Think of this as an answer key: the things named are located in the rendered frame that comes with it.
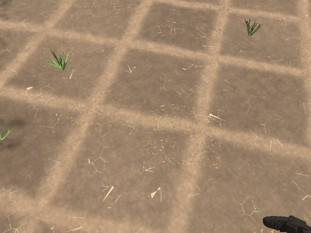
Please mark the right robot hand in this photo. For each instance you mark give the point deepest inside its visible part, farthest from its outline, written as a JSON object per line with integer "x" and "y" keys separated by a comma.
{"x": 289, "y": 224}

